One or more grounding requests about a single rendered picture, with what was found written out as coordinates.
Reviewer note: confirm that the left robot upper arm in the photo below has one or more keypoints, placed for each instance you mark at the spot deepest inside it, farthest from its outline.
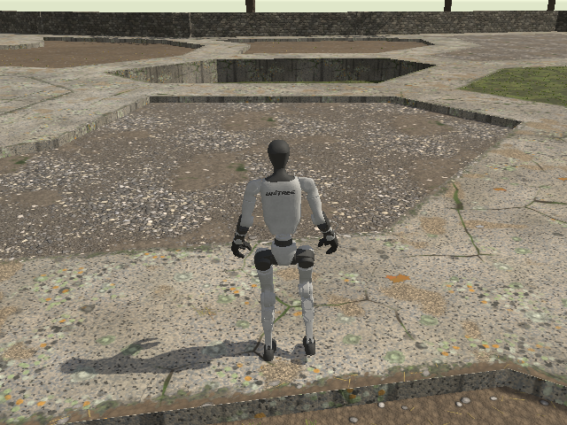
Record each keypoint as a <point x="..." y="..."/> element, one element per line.
<point x="252" y="188"/>

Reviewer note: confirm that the left robot hand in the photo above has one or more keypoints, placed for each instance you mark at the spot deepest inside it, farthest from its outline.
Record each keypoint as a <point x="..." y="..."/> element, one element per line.
<point x="235" y="248"/>

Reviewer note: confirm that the right robot forearm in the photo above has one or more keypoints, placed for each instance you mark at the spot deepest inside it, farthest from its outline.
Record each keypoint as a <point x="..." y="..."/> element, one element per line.
<point x="326" y="229"/>

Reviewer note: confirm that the robot left shin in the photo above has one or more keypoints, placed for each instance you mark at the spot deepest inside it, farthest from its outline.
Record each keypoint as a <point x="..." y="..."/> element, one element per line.
<point x="267" y="320"/>

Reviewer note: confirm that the left robot forearm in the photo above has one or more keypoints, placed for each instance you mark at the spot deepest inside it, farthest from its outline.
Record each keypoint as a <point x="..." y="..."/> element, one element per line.
<point x="240" y="232"/>

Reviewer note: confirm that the right robot hand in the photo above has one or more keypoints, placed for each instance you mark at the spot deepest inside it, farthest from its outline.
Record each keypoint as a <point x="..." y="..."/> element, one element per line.
<point x="333" y="243"/>

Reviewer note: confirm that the right robot upper arm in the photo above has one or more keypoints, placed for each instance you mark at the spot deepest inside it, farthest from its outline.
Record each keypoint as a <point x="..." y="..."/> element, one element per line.
<point x="313" y="198"/>

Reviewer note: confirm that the humanoid robot torso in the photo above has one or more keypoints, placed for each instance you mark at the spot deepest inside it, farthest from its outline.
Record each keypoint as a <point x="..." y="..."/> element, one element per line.
<point x="281" y="205"/>

